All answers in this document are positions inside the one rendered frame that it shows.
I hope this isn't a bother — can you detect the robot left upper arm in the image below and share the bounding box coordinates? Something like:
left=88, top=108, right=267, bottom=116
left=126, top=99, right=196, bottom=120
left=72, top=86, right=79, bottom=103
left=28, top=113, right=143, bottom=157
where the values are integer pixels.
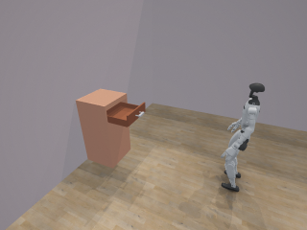
left=245, top=105, right=257, bottom=133

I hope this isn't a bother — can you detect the cabinet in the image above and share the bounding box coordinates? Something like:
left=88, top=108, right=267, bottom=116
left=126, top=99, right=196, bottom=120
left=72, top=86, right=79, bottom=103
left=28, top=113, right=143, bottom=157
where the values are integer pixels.
left=76, top=88, right=130, bottom=169

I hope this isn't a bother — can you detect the left robot shin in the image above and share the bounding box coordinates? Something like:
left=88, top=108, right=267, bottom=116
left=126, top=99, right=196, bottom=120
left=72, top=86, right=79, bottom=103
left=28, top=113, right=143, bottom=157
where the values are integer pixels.
left=224, top=163, right=236, bottom=188

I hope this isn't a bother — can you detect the left robot hand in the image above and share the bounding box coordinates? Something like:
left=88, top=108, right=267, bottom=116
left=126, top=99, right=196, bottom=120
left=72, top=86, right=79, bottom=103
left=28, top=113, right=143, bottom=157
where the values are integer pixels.
left=221, top=147, right=236, bottom=162

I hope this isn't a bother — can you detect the left robot foot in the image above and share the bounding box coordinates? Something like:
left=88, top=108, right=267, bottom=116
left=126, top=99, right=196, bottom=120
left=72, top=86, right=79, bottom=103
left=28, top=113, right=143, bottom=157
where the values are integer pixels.
left=222, top=183, right=240, bottom=192

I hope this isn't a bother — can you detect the right robot forearm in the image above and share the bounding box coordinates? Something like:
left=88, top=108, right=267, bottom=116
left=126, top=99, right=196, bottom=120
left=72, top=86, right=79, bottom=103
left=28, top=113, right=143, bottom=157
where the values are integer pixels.
left=236, top=118, right=242, bottom=126

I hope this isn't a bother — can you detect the left robot forearm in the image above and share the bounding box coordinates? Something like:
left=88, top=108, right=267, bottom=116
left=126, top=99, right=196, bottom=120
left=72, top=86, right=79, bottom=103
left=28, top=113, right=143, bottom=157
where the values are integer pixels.
left=232, top=127, right=252, bottom=150

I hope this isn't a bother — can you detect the drawer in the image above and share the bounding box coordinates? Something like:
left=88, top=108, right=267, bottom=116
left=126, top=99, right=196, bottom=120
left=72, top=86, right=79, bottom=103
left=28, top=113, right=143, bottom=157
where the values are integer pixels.
left=106, top=102, right=146, bottom=127

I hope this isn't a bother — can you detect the right robot hand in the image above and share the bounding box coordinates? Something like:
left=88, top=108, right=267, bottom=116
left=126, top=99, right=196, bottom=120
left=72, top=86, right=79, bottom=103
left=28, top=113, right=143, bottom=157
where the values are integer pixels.
left=227, top=122, right=240, bottom=132

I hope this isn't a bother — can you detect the handle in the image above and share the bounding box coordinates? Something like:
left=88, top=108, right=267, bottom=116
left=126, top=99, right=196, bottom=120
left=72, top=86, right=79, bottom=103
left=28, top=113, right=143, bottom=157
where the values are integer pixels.
left=135, top=111, right=145, bottom=118

